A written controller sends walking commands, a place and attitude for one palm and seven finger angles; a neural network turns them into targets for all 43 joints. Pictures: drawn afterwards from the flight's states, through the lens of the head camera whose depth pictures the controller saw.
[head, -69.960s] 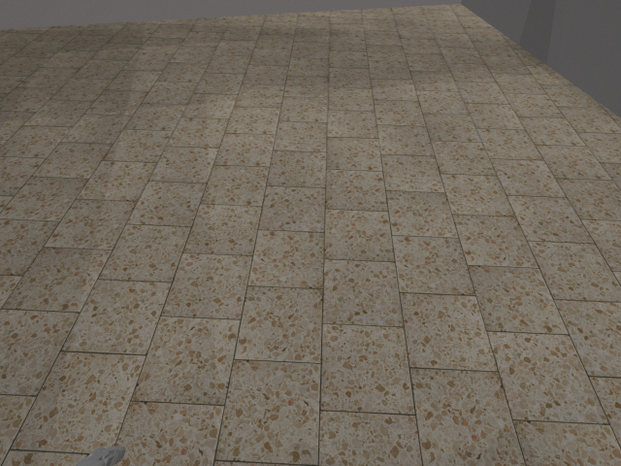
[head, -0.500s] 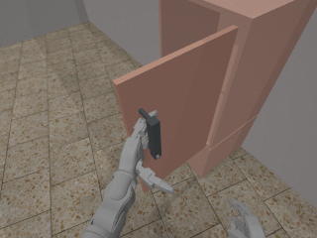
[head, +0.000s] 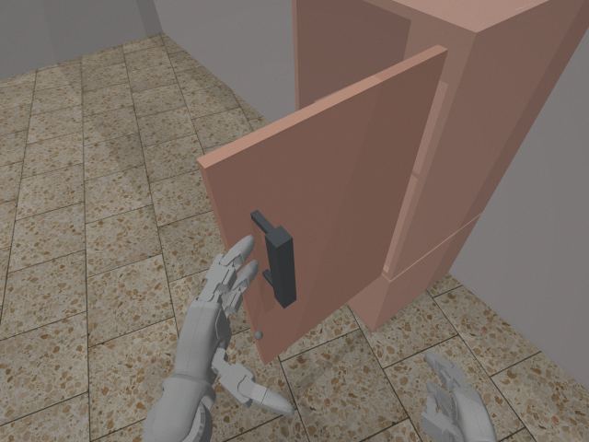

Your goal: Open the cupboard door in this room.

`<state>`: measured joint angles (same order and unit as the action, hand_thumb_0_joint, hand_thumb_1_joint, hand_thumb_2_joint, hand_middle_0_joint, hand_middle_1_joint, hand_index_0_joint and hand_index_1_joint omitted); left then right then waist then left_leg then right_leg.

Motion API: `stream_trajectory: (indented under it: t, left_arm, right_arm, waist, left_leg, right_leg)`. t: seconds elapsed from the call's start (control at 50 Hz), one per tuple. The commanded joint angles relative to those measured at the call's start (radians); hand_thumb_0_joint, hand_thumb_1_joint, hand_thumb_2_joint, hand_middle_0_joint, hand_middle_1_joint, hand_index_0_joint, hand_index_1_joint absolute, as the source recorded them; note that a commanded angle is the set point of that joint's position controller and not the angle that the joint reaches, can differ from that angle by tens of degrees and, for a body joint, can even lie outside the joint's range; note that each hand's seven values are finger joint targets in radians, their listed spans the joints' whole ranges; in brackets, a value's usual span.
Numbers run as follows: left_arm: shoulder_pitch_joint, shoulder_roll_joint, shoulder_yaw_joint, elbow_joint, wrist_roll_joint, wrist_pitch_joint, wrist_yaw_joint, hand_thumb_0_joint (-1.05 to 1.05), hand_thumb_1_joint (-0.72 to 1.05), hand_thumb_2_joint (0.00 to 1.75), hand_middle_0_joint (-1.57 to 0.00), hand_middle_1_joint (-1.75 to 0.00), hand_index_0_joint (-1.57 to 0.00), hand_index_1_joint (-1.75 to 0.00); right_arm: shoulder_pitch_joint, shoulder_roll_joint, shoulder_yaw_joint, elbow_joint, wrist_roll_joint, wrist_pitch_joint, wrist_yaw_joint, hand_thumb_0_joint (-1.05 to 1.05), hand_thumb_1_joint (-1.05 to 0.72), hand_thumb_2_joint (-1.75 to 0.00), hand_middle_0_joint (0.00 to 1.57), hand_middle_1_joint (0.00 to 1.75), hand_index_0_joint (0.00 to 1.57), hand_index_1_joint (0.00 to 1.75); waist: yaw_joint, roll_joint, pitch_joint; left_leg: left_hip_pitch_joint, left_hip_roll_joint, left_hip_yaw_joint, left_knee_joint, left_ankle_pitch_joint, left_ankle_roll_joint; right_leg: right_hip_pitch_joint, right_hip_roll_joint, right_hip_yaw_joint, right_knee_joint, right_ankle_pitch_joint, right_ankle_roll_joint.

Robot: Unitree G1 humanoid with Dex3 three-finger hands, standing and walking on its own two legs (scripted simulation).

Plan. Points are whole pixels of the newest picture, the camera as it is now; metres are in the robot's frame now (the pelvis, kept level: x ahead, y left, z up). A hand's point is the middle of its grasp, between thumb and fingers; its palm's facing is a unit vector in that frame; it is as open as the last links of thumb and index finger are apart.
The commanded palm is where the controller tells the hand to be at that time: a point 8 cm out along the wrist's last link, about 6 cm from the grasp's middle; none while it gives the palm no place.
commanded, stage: slide the hand sideways off the handle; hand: left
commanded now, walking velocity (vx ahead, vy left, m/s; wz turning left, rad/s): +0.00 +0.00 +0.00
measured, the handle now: (273, 260) +0.33 +0.05 +0.08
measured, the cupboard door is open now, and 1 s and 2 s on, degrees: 92 92 92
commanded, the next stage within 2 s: draw the hand back to the body in 0.40 s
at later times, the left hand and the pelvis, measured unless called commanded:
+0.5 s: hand (215, 369) +0.19 +0.10 +0.08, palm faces -0.09 -0.99 -0.04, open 16.3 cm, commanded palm +0.17 +0.16 +0.08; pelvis +0.00 -0.01 -0.01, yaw +1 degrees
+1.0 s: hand (141, 360) +0.18 +0.16 +0.12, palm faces -0.05 -0.99 -0.09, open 16.2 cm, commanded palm +0.15 +0.23 +0.14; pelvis +0.00 +0.01 +0.01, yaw +1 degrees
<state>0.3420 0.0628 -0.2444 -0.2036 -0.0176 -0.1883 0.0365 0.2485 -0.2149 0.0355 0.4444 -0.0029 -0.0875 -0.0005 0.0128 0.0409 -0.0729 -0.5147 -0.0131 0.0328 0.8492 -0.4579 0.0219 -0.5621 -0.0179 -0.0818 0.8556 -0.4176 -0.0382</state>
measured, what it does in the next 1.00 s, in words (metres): stands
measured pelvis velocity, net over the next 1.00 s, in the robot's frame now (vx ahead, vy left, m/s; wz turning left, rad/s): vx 0.00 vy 0.01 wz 0.01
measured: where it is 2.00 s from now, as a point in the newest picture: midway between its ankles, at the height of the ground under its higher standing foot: outside the picture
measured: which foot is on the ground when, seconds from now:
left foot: down 0.00-1.00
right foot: down 0.00-1.00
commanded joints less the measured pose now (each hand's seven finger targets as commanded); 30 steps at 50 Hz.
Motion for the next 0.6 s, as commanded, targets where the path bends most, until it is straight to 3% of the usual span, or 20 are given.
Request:
stream_trajectory:
  t: [0.0, 0.06, 0.12, 0.2, 0.24, 0.28, 0.34, 0.38, 0.42, 0.48, 0.52, 0.58]
  left_arm:
    - [-0.057, 0.032, 0.047, -0.258, -0.016, -0.058, -0.035, 0.00, -0.50, 0.30, -0.15, -0.30, -0.15, -0.30]
    - [-0.035, 0.043, 0.066, -0.283, -0.036, -0.062, -0.053, 0.00, -0.50, 0.30, -0.15, -0.30, -0.15, -0.30]
    - [0.079, 0.075, 0.116, -0.289, -0.060, -0.070, -0.077, 0.00, -0.50, 0.30, -0.15, -0.30, -0.15, -0.30]
    - [0.124, 0.109, 0.168, -0.310, -0.089, -0.090, -0.110, 0.00, -0.50, 0.30, -0.15, -0.30, -0.15, -0.30]
    - [0.133, 0.100, 0.153, -0.339, -0.100, -0.102, -0.129, 0.00, -0.50, 0.30, -0.15, -0.30, -0.15, -0.30]
    - [0.187, 0.127, 0.192, -0.338, -0.116, -0.115, -0.147, 0.00, -0.50, 0.30, -0.15, -0.30, -0.15, -0.30]
    - [0.185, 0.140, 0.208, -0.333, -0.137, -0.126, -0.182, 0.00, -0.50, 0.30, -0.15, -0.30, -0.15, -0.30]
    - [0.123, 0.141, 0.199, -0.336, -0.142, -0.138, -0.198, 0.00, -0.50, 0.30, -0.15, -0.30, -0.15, -0.30]
    - [0.083, 0.142, 0.192, -0.342, -0.150, -0.145, -0.202, 0.00, -0.50, 0.30, -0.15, -0.30, -0.15, -0.30]
    - [0.128, 0.158, 0.227, -0.323, -0.159, -0.139, -0.199, 0.00, -0.50, 0.30, -0.15, -0.30, -0.15, -0.30]
    - [0.128, 0.214, 0.288, -0.343, -0.163, -0.128, -0.191, 0.00, -0.50, 0.30, -0.15, -0.30, -0.15, -0.30]
    - [0.121, 0.214, 0.308, -0.355, -0.178, -0.102, -0.189, 0.00, -0.50, 0.30, -0.15, -0.30, -0.15, -0.30]
  right_arm:
    - [-0.054, -0.093, -0.035, -0.169, 0.003, -0.058, -0.012, 0.00, -0.90, -0.90, 0.20, 0.30, 0.20, 0.30]
    - [-0.047, -0.093, -0.035, -0.171, 0.003, -0.070, -0.016, 0.00, -0.90, -0.90, 0.20, 0.30, 0.20, 0.30]
    - [-0.039, -0.095, -0.036, -0.174, 0.006, -0.078, -0.017, 0.00, -0.90, -0.90, 0.20, 0.30, 0.20, 0.30]
    - [-0.035, -0.099, -0.038, -0.175, 0.009, -0.089, -0.022, 0.00, -0.90, -0.90, 0.20, 0.30, 0.20, 0.30]
    - [-0.038, -0.102, -0.038, -0.180, 0.010, -0.098, -0.021, 0.00, -0.90, -0.90, 0.20, 0.30, 0.20, 0.30]
    - [-0.029, -0.105, -0.044, -0.178, 0.012, -0.104, -0.025, 0.00, -0.90, -0.90, 0.20, 0.30, 0.20, 0.30]
    - [-0.031, -0.111, -0.046, -0.176, 0.013, -0.111, -0.031, 0.00, -0.90, -0.90, 0.20, 0.30, 0.20, 0.30]
    - [-0.034, -0.117, -0.044, -0.172, 0.015, -0.120, -0.036, 0.00, -0.90, -0.90, 0.20, 0.30, 0.20, 0.30]
    - [-0.039, -0.121, -0.045, -0.171, 0.017, -0.132, -0.040, 0.00, -0.90, -0.90, 0.20, 0.30, 0.20, 0.30]
    - [-0.029, -0.119, -0.048, -0.171, 0.020, -0.141, -0.043, 0.00, -0.90, -0.90, 0.20, 0.30, 0.20, 0.30]
    - [-0.039, -0.120, -0.048, -0.169, 0.024, -0.137, -0.046, 0.00, -0.90, -0.90, 0.20, 0.30, 0.20, 0.30]
    - [-0.050, -0.113, -0.041, -0.171, 0.031, -0.138, -0.051, 0.00, -0.90, -0.90, 0.20, 0.30, 0.20, 0.30]
  waist:
    - [-0.013, -0.096, -0.174]
    - [-0.013, -0.083, -0.183]
    - [0.003, -0.092, -0.196]
    - [-0.003, -0.108, -0.173]
    - [-0.008, -0.072, -0.171]
    - [-0.004, -0.102, -0.180]
    - [-0.017, -0.123, -0.160]
    - [-0.032, -0.078, -0.131]
    - [-0.034, -0.076, -0.130]
    - [-0.015, -0.083, -0.179]
    - [0.003, -0.061, -0.206]
    - [0.006, -0.055, -0.178]
  left_leg:
    - [0.019, -0.005, -0.051, -0.097, 0.255, -0.001]
    - [0.013, -0.007, -0.051, -0.086, 0.267, -0.001]
    - [-0.004, -0.010, -0.046, -0.078, 0.293, -0.002]
    - [-0.036, -0.011, -0.046, -0.063, 0.270, -0.004]
    - [-0.037, -0.014, -0.045, -0.053, 0.271, -0.003]
    - [-0.052, -0.013, -0.047, -0.042, 0.270, -0.004]
    - [-0.092, -0.016, -0.048, -0.021, 0.224, -0.005]
    - [-0.095, -0.017, -0.048, -0.013, 0.193, -0.005]
    - [-0.099, -0.015, -0.051, -0.004, 0.174, -0.003]
    - [-0.094, -0.016, -0.053, -0.006, 0.183, -0.004]
    - [-0.090, -0.017, -0.049, -0.016, 0.194, -0.004]
    - [-0.059, -0.012, -0.049, -0.047, 0.198, -0.003]
  right_leg:
    - [0.151, 0.009, 0.053, -0.109, 0.306, 0.010]
    - [0.156, 0.007, 0.057, -0.103, 0.327, 0.012]
    - [0.192, 0.006, 0.065, -0.100, 0.377, 0.013]
    - [0.187, 0.000, 0.080, -0.102, 0.384, 0.023]
    - [0.177, -0.003, 0.088, -0.100, 0.384, 0.024]
    - [0.186, -0.006, 0.094, -0.096, 0.397, 0.029]
    - [0.173, -0.016, 0.126, -0.116, 0.349, 0.040]
    - [0.123, -0.012, 0.123, -0.120, 0.263, 0.034]
    - [0.105, -0.010, 0.129, -0.127, 0.199, 0.030]
    - [0.128, -0.011, 0.122, -0.118, 0.201, 0.028]
    - [0.170, -0.012, 0.131, -0.125, 0.203, 0.024]
    - [0.175, -0.008, 0.116, -0.144, 0.207, 0.024]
